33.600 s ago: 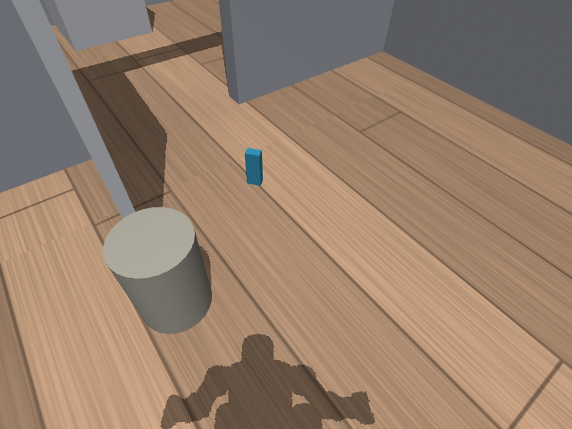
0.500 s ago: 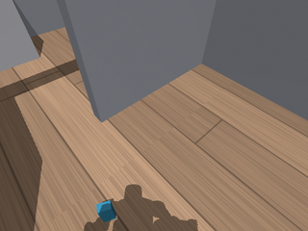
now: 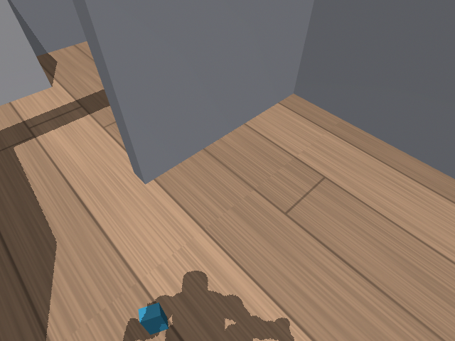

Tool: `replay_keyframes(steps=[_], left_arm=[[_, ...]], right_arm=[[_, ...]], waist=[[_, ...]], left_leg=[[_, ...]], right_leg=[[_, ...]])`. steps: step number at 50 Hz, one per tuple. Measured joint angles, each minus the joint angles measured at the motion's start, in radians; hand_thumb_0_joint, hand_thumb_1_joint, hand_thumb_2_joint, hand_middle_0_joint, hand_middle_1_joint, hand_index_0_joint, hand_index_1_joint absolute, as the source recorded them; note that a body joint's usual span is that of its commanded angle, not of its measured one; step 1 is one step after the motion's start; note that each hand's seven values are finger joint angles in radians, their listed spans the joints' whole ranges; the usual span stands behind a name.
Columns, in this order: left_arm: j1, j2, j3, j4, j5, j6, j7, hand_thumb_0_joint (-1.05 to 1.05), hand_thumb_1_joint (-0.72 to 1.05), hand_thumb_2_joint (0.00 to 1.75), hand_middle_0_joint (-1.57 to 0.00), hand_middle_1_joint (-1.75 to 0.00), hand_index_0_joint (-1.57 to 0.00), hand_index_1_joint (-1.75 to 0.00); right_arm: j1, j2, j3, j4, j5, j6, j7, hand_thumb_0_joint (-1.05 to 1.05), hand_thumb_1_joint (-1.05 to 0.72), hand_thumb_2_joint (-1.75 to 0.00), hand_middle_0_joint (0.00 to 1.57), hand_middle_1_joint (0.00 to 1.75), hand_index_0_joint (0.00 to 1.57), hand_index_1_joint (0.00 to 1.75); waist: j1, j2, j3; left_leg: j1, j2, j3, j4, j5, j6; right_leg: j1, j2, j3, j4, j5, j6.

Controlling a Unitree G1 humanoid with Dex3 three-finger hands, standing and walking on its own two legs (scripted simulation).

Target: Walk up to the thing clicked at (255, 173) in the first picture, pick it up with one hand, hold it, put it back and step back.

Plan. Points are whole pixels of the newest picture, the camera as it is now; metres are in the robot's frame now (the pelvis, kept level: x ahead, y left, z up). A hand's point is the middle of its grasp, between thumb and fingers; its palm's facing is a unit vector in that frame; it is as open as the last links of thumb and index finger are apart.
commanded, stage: stand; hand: left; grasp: from the side
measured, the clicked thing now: (154, 319) +0.33 +0.27 -0.69
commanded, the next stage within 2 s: step back in 0.66 s
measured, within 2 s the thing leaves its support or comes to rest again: neither
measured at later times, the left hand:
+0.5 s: hand out of the picture +0.08 +0.25 -0.16, palm faces -0.01 -0.94 -0.34, open 7.4 cm
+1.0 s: hand out of the picture +0.05 +0.26 -0.17, palm faces -0.02 -0.91 -0.41, open 7.4 cm
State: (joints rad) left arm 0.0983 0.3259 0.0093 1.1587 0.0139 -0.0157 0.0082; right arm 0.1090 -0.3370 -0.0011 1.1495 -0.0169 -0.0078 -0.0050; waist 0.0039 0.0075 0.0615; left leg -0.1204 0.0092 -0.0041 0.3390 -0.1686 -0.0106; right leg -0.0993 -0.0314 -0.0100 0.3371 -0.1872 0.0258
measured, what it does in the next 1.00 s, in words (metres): stands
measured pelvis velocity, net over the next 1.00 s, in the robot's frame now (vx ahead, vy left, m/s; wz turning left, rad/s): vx -0.05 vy -0.02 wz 0.01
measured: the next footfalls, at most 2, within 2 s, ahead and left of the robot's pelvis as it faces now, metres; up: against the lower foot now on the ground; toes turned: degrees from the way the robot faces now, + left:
left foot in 1.26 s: -0.11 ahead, +0.13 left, +0.00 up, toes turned +0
right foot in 1.66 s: -0.15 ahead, -0.09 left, +0.00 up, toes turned +1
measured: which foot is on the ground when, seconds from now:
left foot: down 0.00-0.98, up 1.00-1.00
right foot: down 0.00-1.00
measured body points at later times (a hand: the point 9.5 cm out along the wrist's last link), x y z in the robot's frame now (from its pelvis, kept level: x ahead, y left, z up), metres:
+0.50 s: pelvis +0.01 +0.00 +0.00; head +0.02 +0.00 +0.45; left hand +0.08 +0.30 -0.14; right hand +0.08 -0.30 -0.14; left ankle +0.01 +0.13 -0.75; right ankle +0.00 -0.13 -0.75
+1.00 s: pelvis -0.05 -0.02 -0.03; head +0.02 -0.03 +0.42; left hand +0.05 +0.31 -0.14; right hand +0.07 -0.34 -0.16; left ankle +0.01 +0.12 -0.74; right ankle +0.00 -0.13 -0.75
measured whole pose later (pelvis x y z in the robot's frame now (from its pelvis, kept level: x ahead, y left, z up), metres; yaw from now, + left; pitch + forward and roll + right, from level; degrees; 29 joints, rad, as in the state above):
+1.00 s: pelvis -0.05 -0.02 -0.03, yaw +1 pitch -2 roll +0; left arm 0.08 0.39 0.05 0.98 0.01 0.03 0.00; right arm 0.04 -0.41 -0.06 0.97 0.00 0.07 0.01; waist -0.01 0.02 0.20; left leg -0.37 0.00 -0.04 0.70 -0.31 0.02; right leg -0.34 -0.02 -0.02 0.67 -0.29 -0.01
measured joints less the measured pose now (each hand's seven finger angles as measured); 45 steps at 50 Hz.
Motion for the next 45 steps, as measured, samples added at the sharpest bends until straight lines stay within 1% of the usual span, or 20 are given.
replay_keyframes(steps=[33,35,39,45], left_arm=[[0.011,0.009,0.003,-0.005,-0.003,0.005,-0.004,0.00,0.90,0.89,-0.21,-0.30,-0.21,-0.30],[0.009,0.012,0.013,-0.022,-0.014,0.010,-0.006,0.00,0.90,0.89,-0.21,-0.30,-0.21,-0.30],[-0.013,0.034,0.032,-0.074,-0.026,0.019,0.000,0.00,0.90,0.89,-0.21,-0.30,-0.21,-0.30],[-0.036,0.070,0.041,-0.141,-0.016,0.039,0.003,0.00,0.90,0.89,-0.21,-0.30,-0.21,-0.30]], right_arm=[[-0.001,-0.002,0.001,-0.003,0.002,-0.001,0.004,0.01,-0.91,-0.90,0.20,0.30,0.20,0.30],[-0.010,-0.006,-0.005,-0.019,0.008,0.009,0.010,0.01,-0.91,-0.90,0.21,0.30,0.20,0.30],[-0.041,-0.020,-0.022,-0.067,0.020,0.024,0.014,0.01,-0.91,-0.90,0.21,0.30,0.20,0.30],[-0.069,-0.044,-0.044,-0.135,0.019,0.052,0.019,0.01,-0.91,-0.90,0.21,0.30,0.20,0.30]], waist=[[0.000,-0.006,0.001],[-0.004,-0.005,0.009],[-0.009,-0.011,0.065],[-0.007,-0.020,0.120]], left_leg=[[0.011,-0.001,0.002,-0.014,-0.006,0.001],[-0.015,0.000,0.001,0.018,-0.016,0.004],[-0.078,-0.002,-0.001,0.094,-0.034,0.008],[-0.168,-0.002,0.001,0.198,-0.053,0.006]], right_leg=[[0.013,-0.001,0.001,-0.018,-0.004,0.001],[-0.013,-0.001,0.000,0.012,-0.013,0.000],[-0.080,-0.002,0.001,0.099,-0.037,-0.005],[-0.189,-0.001,0.007,0.242,-0.075,-0.022]])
